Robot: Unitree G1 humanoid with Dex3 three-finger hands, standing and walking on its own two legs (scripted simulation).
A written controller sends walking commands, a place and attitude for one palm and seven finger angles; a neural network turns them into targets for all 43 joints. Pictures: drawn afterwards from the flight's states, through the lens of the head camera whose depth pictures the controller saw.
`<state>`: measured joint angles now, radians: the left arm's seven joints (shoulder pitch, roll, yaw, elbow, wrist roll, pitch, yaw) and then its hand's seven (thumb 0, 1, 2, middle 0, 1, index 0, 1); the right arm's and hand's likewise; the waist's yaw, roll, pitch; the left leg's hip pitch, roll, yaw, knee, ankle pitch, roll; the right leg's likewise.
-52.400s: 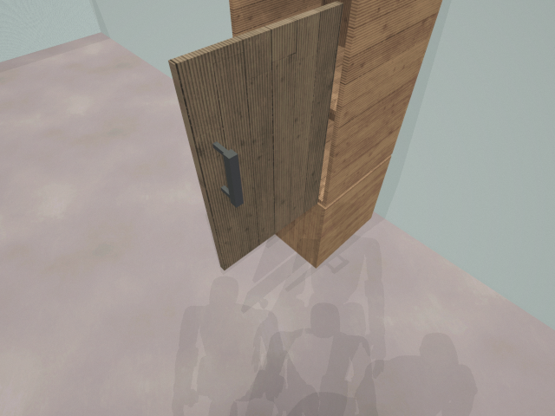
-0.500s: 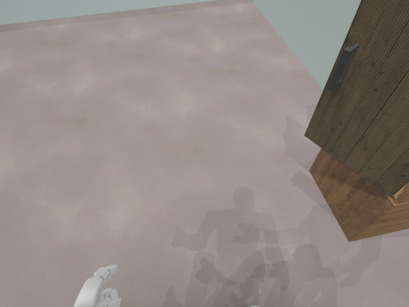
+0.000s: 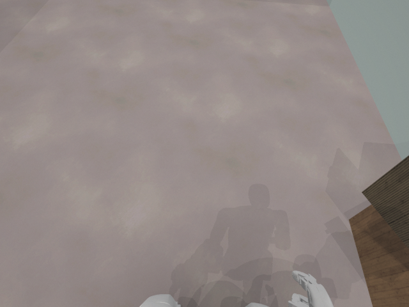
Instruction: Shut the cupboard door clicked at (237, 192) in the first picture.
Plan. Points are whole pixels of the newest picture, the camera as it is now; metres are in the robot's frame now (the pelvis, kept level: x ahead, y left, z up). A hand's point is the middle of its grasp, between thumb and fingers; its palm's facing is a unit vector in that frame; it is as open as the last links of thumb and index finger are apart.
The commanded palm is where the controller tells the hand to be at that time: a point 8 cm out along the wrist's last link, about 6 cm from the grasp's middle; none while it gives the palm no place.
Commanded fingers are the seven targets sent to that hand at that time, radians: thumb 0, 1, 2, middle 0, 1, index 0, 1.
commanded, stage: turn to face it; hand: left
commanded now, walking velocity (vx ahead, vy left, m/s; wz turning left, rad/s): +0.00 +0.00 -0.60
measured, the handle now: out of the picture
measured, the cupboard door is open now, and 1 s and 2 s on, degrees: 26 26 26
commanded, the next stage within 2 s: take the last steps up to it in 1.64 s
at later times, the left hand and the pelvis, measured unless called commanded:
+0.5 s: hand (134, 249) +0.23 +0.20 -0.17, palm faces -0.27 -0.94 -0.22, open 7.4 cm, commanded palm none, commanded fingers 0.00 0.90 0.90 -0.20 -0.30 -0.20 -0.30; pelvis +0.07 +0.02 +0.01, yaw -18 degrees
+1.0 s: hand (181, 236) +0.28 +0.09 -0.16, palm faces -0.60 -0.77 -0.23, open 7.4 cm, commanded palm none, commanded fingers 0.00 0.90 0.90 -0.20 -0.30 -0.20 -0.30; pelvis +0.08 +0.00 +0.00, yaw -36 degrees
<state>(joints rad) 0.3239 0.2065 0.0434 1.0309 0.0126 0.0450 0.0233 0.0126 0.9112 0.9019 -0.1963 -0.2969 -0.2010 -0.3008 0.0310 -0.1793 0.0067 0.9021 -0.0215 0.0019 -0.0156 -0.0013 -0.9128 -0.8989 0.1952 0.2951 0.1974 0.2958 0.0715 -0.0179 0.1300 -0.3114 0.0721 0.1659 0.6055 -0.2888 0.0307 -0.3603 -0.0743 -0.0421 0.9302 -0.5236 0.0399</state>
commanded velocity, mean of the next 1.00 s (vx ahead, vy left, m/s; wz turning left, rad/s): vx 0.00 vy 0.00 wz -0.60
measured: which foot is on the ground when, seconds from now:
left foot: down 0.00-0.12, up 0.14-0.34, down 0.36-0.78, up 0.80-1.00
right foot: up 0.00-0.08, down 0.10-0.36, up 0.38-0.76, down 0.78-1.00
